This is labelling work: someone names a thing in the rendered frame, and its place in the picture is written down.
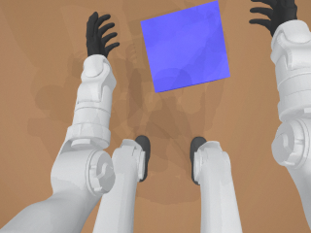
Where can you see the robot left forearm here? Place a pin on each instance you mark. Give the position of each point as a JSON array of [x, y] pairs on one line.
[[90, 126]]

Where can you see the right robot shin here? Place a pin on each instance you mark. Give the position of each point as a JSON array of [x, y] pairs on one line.
[[216, 144]]

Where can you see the left robot upper arm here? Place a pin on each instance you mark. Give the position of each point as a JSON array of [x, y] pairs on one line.
[[79, 179]]

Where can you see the robot left foot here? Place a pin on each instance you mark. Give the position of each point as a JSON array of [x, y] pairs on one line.
[[145, 144]]

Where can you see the robot right forearm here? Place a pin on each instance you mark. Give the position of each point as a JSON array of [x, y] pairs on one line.
[[291, 54]]

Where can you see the robot left hand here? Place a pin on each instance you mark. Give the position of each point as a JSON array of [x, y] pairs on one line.
[[95, 44]]

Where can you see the carton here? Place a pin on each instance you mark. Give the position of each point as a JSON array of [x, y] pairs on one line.
[[186, 47]]

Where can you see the right robot upper arm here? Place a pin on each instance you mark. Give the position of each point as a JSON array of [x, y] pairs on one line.
[[291, 148]]

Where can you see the robot right hand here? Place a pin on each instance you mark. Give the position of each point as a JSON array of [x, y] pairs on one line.
[[282, 11]]

